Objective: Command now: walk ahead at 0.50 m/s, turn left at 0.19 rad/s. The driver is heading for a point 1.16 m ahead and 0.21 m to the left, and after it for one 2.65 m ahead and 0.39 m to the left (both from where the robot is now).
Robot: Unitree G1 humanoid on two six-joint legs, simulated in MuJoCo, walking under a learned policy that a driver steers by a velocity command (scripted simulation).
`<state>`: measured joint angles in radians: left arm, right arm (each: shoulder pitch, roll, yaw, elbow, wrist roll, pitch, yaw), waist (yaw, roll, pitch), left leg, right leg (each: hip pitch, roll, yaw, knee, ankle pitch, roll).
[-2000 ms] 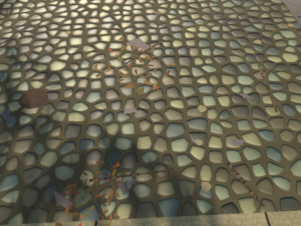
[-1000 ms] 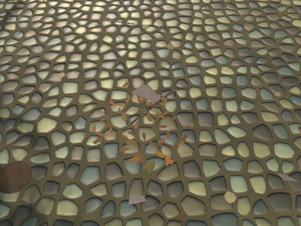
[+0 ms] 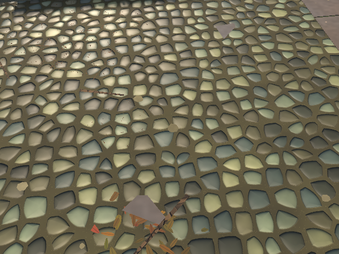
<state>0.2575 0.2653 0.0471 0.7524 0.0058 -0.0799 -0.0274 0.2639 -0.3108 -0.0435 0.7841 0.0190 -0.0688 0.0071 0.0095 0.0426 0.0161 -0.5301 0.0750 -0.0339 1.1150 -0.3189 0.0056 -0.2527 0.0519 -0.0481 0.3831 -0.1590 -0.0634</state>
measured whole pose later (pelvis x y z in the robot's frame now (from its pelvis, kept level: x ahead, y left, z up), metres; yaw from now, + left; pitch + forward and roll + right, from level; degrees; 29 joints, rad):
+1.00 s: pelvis +0.56 +0.10 -0.01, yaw +12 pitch +2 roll +0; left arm 0.20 0.29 0.05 0.74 -0.01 -0.08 -0.04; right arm 0.29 -0.29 -0.04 0.77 0.00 -0.08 0.00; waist 0.00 0.01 0.03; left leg -0.32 -0.03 -0.05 1.14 -0.41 0.02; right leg -0.39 0.08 0.00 0.52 -0.16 -0.08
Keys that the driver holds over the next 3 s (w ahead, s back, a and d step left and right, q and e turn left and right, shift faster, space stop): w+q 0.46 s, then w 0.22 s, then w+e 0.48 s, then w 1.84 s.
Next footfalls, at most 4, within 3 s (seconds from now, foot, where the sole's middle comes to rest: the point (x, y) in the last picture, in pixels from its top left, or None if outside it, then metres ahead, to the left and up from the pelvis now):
0.36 left None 0.34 0.18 -0.78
0.88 right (171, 207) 0.68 0.05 -0.78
1.40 left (121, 159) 0.93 0.29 -0.78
1.90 right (171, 113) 1.22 0.06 -0.78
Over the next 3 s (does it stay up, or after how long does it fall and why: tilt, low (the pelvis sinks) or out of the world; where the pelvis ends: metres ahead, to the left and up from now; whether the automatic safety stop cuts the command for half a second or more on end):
stays up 1.66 0.18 -0.02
